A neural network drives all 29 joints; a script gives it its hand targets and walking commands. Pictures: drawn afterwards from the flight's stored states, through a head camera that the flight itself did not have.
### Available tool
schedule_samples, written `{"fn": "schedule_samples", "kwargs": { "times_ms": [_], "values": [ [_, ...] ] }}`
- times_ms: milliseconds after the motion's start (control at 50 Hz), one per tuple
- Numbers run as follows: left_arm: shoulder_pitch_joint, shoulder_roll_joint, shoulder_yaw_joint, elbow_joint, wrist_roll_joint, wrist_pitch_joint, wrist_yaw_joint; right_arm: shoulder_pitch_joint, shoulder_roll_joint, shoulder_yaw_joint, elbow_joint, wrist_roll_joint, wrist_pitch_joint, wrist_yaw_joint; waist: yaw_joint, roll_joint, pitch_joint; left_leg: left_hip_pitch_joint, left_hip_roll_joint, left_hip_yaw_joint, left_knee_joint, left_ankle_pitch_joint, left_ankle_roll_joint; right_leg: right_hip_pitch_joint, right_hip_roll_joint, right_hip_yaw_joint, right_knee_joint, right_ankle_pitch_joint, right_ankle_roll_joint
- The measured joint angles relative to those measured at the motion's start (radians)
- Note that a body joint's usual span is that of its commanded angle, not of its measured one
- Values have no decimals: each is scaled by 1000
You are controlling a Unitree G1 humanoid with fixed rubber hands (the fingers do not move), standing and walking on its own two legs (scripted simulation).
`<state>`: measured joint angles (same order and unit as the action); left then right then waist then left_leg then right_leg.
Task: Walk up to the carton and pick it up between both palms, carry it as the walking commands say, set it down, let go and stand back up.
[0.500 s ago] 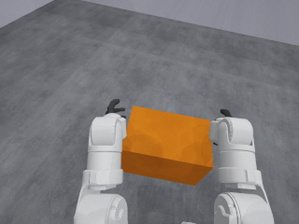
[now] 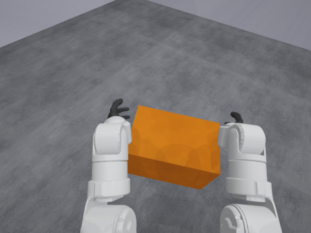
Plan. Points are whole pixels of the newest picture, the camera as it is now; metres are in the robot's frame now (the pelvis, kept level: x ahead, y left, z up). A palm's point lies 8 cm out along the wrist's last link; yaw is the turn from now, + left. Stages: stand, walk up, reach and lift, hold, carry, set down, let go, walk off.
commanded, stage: carry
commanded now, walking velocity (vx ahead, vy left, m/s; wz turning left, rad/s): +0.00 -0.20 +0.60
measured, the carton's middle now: (170, 148) +0.35 -0.01 -0.01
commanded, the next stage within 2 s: none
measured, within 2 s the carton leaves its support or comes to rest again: neither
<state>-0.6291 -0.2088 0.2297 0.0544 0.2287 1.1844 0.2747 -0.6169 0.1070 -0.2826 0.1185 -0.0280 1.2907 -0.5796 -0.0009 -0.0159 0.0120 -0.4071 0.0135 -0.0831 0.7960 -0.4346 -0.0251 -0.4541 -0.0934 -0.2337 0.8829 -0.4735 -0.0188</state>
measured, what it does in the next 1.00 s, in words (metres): steps to the right, turning left: left foot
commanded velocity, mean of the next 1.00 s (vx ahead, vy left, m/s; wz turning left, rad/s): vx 0.00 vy -0.20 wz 0.60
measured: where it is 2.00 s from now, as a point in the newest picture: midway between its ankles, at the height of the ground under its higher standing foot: outside the picture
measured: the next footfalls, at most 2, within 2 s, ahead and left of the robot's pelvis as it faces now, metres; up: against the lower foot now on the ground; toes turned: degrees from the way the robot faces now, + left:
left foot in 0.52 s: -0.03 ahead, +0.08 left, +0.00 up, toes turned +16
left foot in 1.10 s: -0.09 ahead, +0.01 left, +0.00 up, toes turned +38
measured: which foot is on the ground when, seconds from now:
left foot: down 0.00-0.18, up 0.20-0.50, down 0.52-0.76, up 0.78-1.00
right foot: down 0.00-1.00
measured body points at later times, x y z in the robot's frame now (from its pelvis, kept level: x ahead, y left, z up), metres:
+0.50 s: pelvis -0.02 -0.05 +0.00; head +0.00 -0.04 +0.45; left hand +0.28 +0.17 +0.11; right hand +0.35 -0.12 +0.09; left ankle -0.07 +0.07 -0.70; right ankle +0.01 -0.13 -0.71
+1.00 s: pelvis -0.03 -0.11 +0.01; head +0.00 -0.11 +0.46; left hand +0.19 +0.18 +0.12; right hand +0.34 -0.07 +0.09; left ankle -0.11 +0.03 -0.67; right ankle +0.03 -0.16 -0.71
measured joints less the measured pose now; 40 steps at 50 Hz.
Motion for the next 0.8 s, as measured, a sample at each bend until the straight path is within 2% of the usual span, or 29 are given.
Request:
{"fn": "schedule_samples", "kwargs": {
  "times_ms": [80,160,180,200,220,260,320,460,520,540,580,640,700,740,760,780,800],
  "values": [
    [23,0,1,-10,-28,2,0,2,4,-1,0,-18,-3,0,1,8,3,-4,1,-56,-60,59,-9,-21,75,87,61,-3,1],
    [24,1,1,-48,-43,5,2,-18,5,-1,0,-29,-21,0,3,28,0,-25,-1,-76,-73,76,-33,41,99,128,-175,4,1],
    [24,1,2,-52,-44,5,2,-20,5,-1,0,-29,-23,0,3,36,1,-27,1,-80,-73,77,-39,52,102,125,-223,87,1],
    [24,0,2,-52,-45,5,2,-18,4,-1,-1,-29,-24,0,2,45,2,-28,3,-81,-64,59,-42,54,103,120,-235,168,-1],
    [25,-7,2,-52,-46,5,2,-8,4,-2,-5,-32,-27,0,0,48,2,-35,-1,-78,-27,7,-42,54,99,113,-226,180,-10],
    [24,-25,2,-52,-42,3,3,10,-1,-5,-24,-34,-26,-2,-8,46,-6,-79,-2,-52,86,-70,-42,55,80,89,-217,154,-29],
    [24,-36,3,-52,-31,-3,3,8,-6,-5,-33,-31,-22,-7,-10,47,-8,-119,0,-28,166,-81,-42,55,51,55,-219,140,-38],
    [24,-36,3,-53,-13,-3,2,4,-6,-5,-33,-16,-15,-8,-11,46,-9,-97,0,8,156,-62,-42,55,2,-48,-161,102,-38],
    [25,-36,3,-54,-2,-2,2,0,-6,-5,-34,-8,-9,-8,-12,42,-12,-11,2,24,24,11,-34,48,-17,-90,-84,57,-37],
    [29,-31,3,-56,-1,-5,2,0,1,-5,-33,-7,-12,-8,-9,24,-8,-8,-7,26,20,27,-17,36,-27,-79,-43,31,-31],
    [55,-22,5,-56,-4,-10,1,9,18,-5,-32,-10,-12,-8,-5,14,1,-7,-14,10,16,17,5,7,8,-11,39,-42,-14],
    [76,-22,7,-59,-20,-10,1,15,22,-5,-33,-15,-14,-8,-4,19,8,-1,-13,-35,-44,51,5,-17,75,75,98,-51,-11],
    [77,-22,6,-99,-38,-3,5,-5,23,-4,-33,-25,-32,-9,-2,31,7,-10,-10,-58,-77,84,-12,0,97,119,-21,-49,-11],
    [77,-22,6,-116,-45,-3,5,-10,23,0,-36,-31,-41,-9,-1,43,4,-18,-10,-67,-78,87,-27,48,99,131,-188,13,-10],
    [77,-22,6,-117,-46,-3,5,-9,23,1,-36,-31,-43,-9,-1,50,4,-18,-8,-70,-76,87,-32,57,99,127,-230,128,-11],
    [78,-26,6,-117,-49,-3,5,-2,21,1,-41,-34,-44,-9,-4,56,5,-22,-6,-69,-57,62,-33,58,98,119,-229,182,-16],
    [78,-35,5,-117,-50,-2,5,11,19,1,-49,-36,-45,-9,-8,56,3,-37,-10,-64,0,-4,-33,59,90,107,-216,183,-23]
  ]
}}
